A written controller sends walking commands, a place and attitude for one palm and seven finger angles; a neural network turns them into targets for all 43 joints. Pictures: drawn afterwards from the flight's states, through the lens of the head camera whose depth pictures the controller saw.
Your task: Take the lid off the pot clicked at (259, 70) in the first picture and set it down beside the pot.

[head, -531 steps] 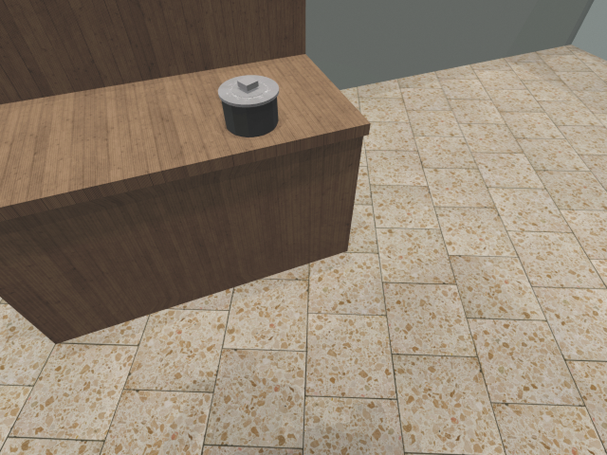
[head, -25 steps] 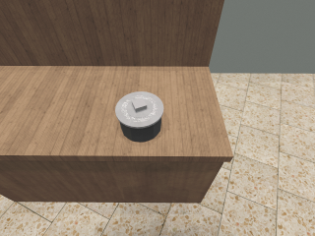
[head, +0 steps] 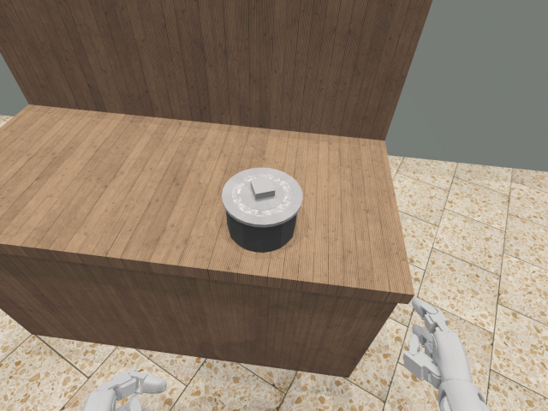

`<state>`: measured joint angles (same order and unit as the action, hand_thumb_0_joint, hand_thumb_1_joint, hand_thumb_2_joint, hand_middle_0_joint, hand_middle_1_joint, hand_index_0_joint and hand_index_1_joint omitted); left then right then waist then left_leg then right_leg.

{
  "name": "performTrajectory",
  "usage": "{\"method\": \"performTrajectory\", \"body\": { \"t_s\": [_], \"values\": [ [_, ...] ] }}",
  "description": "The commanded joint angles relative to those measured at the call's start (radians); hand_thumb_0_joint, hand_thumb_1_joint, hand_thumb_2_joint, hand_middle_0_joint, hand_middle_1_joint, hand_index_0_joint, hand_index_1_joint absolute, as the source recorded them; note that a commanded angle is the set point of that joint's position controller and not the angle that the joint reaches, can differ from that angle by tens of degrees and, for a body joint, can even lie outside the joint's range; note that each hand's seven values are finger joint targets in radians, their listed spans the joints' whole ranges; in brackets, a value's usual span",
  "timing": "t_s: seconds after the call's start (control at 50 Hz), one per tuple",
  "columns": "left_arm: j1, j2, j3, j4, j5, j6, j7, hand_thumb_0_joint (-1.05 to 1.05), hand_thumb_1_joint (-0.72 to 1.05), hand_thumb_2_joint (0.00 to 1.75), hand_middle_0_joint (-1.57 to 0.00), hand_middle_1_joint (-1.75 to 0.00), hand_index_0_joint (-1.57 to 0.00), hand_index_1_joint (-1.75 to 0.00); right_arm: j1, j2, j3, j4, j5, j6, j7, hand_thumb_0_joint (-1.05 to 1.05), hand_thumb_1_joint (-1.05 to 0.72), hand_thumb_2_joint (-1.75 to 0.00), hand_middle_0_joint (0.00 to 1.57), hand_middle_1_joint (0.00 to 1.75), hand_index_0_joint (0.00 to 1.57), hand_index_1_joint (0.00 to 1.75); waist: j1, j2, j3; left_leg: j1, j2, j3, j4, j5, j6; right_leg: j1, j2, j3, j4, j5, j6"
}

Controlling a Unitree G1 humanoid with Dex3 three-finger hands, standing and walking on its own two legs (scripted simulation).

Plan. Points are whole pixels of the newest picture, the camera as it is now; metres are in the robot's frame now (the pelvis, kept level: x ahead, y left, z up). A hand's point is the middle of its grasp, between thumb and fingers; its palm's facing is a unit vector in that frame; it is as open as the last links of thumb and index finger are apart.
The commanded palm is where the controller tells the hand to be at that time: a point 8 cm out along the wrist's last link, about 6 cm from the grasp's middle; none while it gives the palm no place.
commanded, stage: lift the closed hand beside the body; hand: left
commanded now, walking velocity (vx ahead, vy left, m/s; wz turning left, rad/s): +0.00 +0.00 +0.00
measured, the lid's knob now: (262, 188) +0.53 +0.08 +0.01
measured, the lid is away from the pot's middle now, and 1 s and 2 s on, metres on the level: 0.00 0.00 0.00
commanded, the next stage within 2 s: raise the hand higher, near the body in 0.14 s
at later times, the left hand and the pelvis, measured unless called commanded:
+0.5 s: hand (121, 388) +0.15 +0.23 -0.04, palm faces +0.19 -0.91 -0.37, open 3.1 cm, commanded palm +0.11 +0.27 +0.01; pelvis +0.03 +0.00 +0.00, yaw -1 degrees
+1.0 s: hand (106, 331) +0.19 +0.23 +0.07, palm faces +0.27 -0.88 -0.39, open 3.1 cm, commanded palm +0.15 +0.27 +0.11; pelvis +0.03 +0.00 +0.01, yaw -1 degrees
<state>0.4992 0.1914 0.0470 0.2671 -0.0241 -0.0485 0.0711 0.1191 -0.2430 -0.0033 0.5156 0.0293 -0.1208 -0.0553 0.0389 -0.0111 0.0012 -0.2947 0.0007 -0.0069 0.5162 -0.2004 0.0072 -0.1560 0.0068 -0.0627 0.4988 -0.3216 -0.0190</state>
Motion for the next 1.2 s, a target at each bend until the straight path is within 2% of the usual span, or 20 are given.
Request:
{"method": "performTrajectory", "body": {
  "t_s": [0.0, 0.12, 0.18, 0.26, 0.3, 0.34, 0.36, 0.42, 0.5, 0.58, 0.62, 0.7, 0.86, 0.9, 0.98, 1.1, 1.12, 1.14, 1.16, 1.18],
  "values": [
    [-0.076, 0.122, 0.064, -0.208, -0.003, -0.050, 0.014, 0.00, 0.90, 0.90, -1.30, -1.50, -1.30, -1.50, 0.000, -0.082, -0.024, -0.109, -0.006, -0.012, -0.021, 0.00, -0.90, -0.90, 0.20, 0.30, 0.20, 0.30, -0.035, 0.070, -0.040, 0.147, -0.013, 0.026, -0.053, 0.019, 0.022, -0.162, -0.014, 0.024, -0.124, 0.119, 0.004],
    [-0.015, 0.139, 0.091, -0.182, 0.005, -0.021, 0.019, 0.00, 0.90, 0.90, -1.30, -1.50, -1.30, -1.50, -0.011, -0.082, -0.016, -0.093, -0.016, -0.003, -0.030, 0.00, -0.90, -0.90, 0.20, 0.30, 0.20, 0.30, -0.021, 0.006, -0.065, 0.132, -0.009, 0.016, -0.031, 0.092, 0.026, -0.145, -0.013, 0.012, -0.090, 0.197, 0.008],
    [-0.001, 0.168, 0.117, -0.198, 0.009, -0.019, 0.022, 0.00, 0.90, 0.90, -1.30, -1.50, -1.30, -1.50, -0.017, -0.081, -0.016, -0.084, -0.016, -0.006, -0.032, 0.00, -0.90, -0.90, 0.20, 0.30, 0.20, 0.30, -0.012, 0.050, -0.086, 0.137, -0.008, 0.018, -0.025, 0.109, 0.026, -0.140, -0.018, 0.013, -0.083, 0.205, 0.006],
    [0.065, 0.187, 0.147, -0.244, 0.007, -0.016, 0.028, 0.00, 0.90, 0.90, -1.30, -1.50, -1.30, -1.50, -0.025, -0.074, -0.021, -0.070, -0.016, -0.018, -0.034, 0.00, -0.90, -0.90, 0.20, 0.30, 0.20, 0.30, 0.007, -0.011, -0.118, 0.151, 0.001, 0.013, -0.021, 0.148, 0.031, -0.121, -0.018, 0.007, -0.073, 0.231, 0.009],
    [0.088, 0.178, 0.132, -0.316, 0.006, -0.017, 0.029, 0.00, 0.90, 0.90, -1.30, -1.50, -1.30, -1.50, -0.026, -0.071, -0.022, -0.071, -0.016, -0.034, -0.034, 0.00, -0.90, -0.90, 0.20, 0.30, 0.20, 0.30, 0.010, 0.041, -0.135, 0.171, 0.002, 0.018, -0.023, 0.166, 0.033, -0.113, -0.024, 0.011, -0.072, 0.239, 0.008],
    [0.155, 0.155, 0.119, -0.332, 0.004, -0.010, 0.030, 0.00, 0.90, 0.90, -1.30, -1.50, -1.30, -1.50, -0.033, -0.064, -0.023, -0.064, -0.015, -0.039, -0.032, 0.00, -0.90, -0.90, 0.20, 0.30, 0.20, 0.30, 0.011, 0.007, -0.101, 0.163, 0.005, 0.013, -0.030, 0.179, 0.034, -0.115, -0.023, 0.003, -0.075, 0.246, 0.010],
    [0.150, 0.182, 0.146, -0.336, 0.006, -0.010, 0.034, 0.00, 0.90, 0.90, -1.30, -1.50, -1.30, -1.50, -0.036, -0.067, -0.029, -0.057, -0.013, -0.039, -0.033, 0.00, -0.90, -0.90, 0.20, 0.30, 0.20, 0.30, 0.010, -0.011, -0.092, 0.158, 0.006, 0.013, -0.030, 0.181, 0.033, -0.111, -0.022, 0.003, -0.081, 0.249, 0.011],
    [0.170, 0.192, 0.154, -0.423, 0.005, -0.024, 0.033, 0.00, 0.90, 0.90, -1.30, -1.50, -1.30, -1.50, -0.042, -0.064, -0.032, -0.061, -0.011, -0.046, -0.034, 0.00, -0.90, -0.90, 0.20, 0.30, 0.20, 0.30, 0.011, 0.031, -0.076, 0.174, 0.006, 0.020, -0.037, 0.190, 0.033, -0.111, -0.027, 0.008, -0.093, 0.257, 0.012],
    [0.198, 0.198, 0.169, -0.489, 0.001, -0.034, 0.031, 0.00, 0.90, 0.90, -1.30, -1.50, -1.30, -1.50, -0.043, -0.060, -0.036, -0.063, -0.010, -0.047, -0.038, 0.00, -0.90, -0.90, 0.20, 0.30, 0.20, 0.30, 0.013, 0.030, -0.069, 0.202, 0.009, 0.025, -0.046, 0.206, 0.033, -0.097, -0.026, 0.008, -0.111, 0.274, 0.014],
    [0.190, 0.186, 0.149, -0.573, -0.001, -0.042, 0.027, 0.00, 0.90, 0.90, -1.30, -1.50, -1.30, -1.50, -0.036, -0.059, -0.031, -0.074, -0.012, -0.051, -0.035, 0.00, -0.90, -0.90, 0.20, 0.30, 0.20, 0.30, 0.006, 0.055, -0.056, 0.228, 0.012, 0.020, -0.061, 0.217, 0.032, -0.090, -0.021, 0.005, -0.124, 0.270, 0.014],
    [0.200, 0.196, 0.166, -0.579, -0.001, -0.042, 0.027, 0.00, 0.90, 0.90, -1.30, -1.50, -1.30, -1.50, -0.036, -0.059, -0.034, -0.075, -0.013, -0.048, -0.034, 0.00, -0.90, -0.90, 0.20, 0.30, 0.20, 0.30, 0.010, 0.026, -0.057, 0.236, 0.016, 0.020, -0.068, 0.227, 0.033, -0.083, -0.019, 0.004, -0.128, 0.279, 0.016],
    [0.161, 0.217, 0.182, -0.676, -0.003, -0.054, 0.023, 0.00, 0.90, 0.90, -1.30, -1.50, -1.30, -1.50, -0.037, -0.057, -0.026, -0.089, -0.017, -0.044, -0.031, 0.00, -0.90, -0.90, 0.20, 0.30, 0.20, 0.30, 0.010, 0.067, -0.058, 0.255, 0.014, 0.021, -0.079, 0.233, 0.030, -0.068, -0.020, 0.006, -0.140, 0.283, 0.015],
    [0.145, 0.243, 0.228, -0.744, -0.012, -0.059, 0.020, 0.00, 0.90, 0.90, -1.30, -1.50, -1.30, -1.50, -0.051, -0.050, -0.015, -0.095, -0.023, -0.030, -0.025, 0.00, -0.90, -0.90, 0.20, 0.30, 0.20, 0.30, 0.020, 0.058, -0.041, 0.272, 0.017, 0.020, -0.092, 0.240, 0.029, -0.048, -0.014, 0.011, -0.164, 0.299, 0.014],
    [0.127, 0.233, 0.221, -0.756, -0.015, -0.064, 0.017, 0.00, 0.90, 0.90, -1.30, -1.50, -1.30, -1.50, -0.053, -0.049, -0.012, -0.099, -0.024, -0.027, -0.023, 0.00, -0.90, -0.90, 0.20, 0.30, 0.20, 0.30, 0.016, 0.030, -0.036, 0.268, 0.018, 0.021, -0.097, 0.233, 0.030, -0.045, -0.017, 0.009, -0.168, 0.304, 0.017],
    [0.076, 0.256, 0.244, -0.817, -0.020, -0.075, 0.019, 0.00, 0.90, 0.90, -1.30, -1.50, -1.30, -1.50, -0.061, -0.048, -0.006, -0.102, -0.025, -0.026, -0.023, 0.00, -0.90, -0.90, 0.20, 0.30, 0.20, 0.30, 0.017, 0.068, -0.046, 0.279, 0.016, 0.022, -0.101, 0.207, 0.029, -0.038, -0.019, 0.018, -0.182, 0.278, 0.016],
    [0.058, 0.266, 0.270, -0.847, -0.028, -0.094, 0.022, 0.00, 0.90, 0.90, -1.30, -1.50, -1.30, -1.50, -0.064, -0.052, -0.007, -0.095, -0.023, -0.032, -0.023, 0.00, -0.90, -0.90, 0.20, 0.30, 0.20, 0.30, 0.023, 0.043, -0.041, 0.287, 0.019, 0.022, -0.107, 0.197, 0.027, -0.036, -0.017, 0.019, -0.191, 0.269, 0.017],
    [-0.011, 0.470, 0.206, -0.896, 0.397, -0.026, 0.046, 0.00, 0.89, 0.88, -1.27, -1.49, -1.27, -1.49, -0.066, -0.124, -0.001, -0.095, -0.041, 0.022, -0.007, 0.00, -0.90, -0.90, 0.20, 0.30, 0.20, 0.30, 0.014, 0.092, -0.040, 0.171, 0.006, 0.037, -0.064, 0.256, 0.040, -0.128, -0.001, 0.036, -0.112, 0.297, 0.015],
    [0.002, 0.374, 0.194, -0.914, 0.408, 0.016, 0.060, 0.00, 0.87, 0.86, -1.25, -1.49, -1.25, -1.49, -0.078, -0.087, -0.011, -0.130, -0.037, 0.052, 0.006, 0.00, -0.90, -0.90, 0.20, 0.30, 0.20, 0.30, 0.025, 0.130, -0.051, 0.155, 0.009, 0.043, -0.059, 0.281, 0.037, -0.118, -0.008, 0.003, -0.091, 0.293, 0.002],
    [0.045, 0.403, 0.185, -0.880, 0.519, 0.058, 0.068, 0.00, 0.85, 0.85, -1.22, -1.47, -1.22, -1.47, -0.097, -0.091, -0.014, -0.130, -0.026, 0.077, 0.018, 0.00, -0.90, -0.90, 0.20, 0.30, 0.20, 0.30, 0.043, 0.144, -0.038, 0.147, 0.012, 0.045, -0.053, 0.276, 0.029, -0.119, 0.005, 0.033, -0.092, 0.289, -0.011],
    [0.089, 0.417, 0.189, -0.832, 0.596, 0.089, 0.068, 0.00, 0.82, 0.86, -1.20, -1.46, -1.20, -1.46, -0.102, -0.092, -0.016, -0.132, -0.028, 0.107, 0.029, 0.00, -0.90, -0.90, 0.20, 0.30, 0.20, 0.30, 0.049, 0.102, -0.074, 0.126, 0.009, 0.051, -0.046, 0.250, 0.028, -0.116, 0.007, 0.030, -0.077, 0.258, -0.013]
  ]
}}
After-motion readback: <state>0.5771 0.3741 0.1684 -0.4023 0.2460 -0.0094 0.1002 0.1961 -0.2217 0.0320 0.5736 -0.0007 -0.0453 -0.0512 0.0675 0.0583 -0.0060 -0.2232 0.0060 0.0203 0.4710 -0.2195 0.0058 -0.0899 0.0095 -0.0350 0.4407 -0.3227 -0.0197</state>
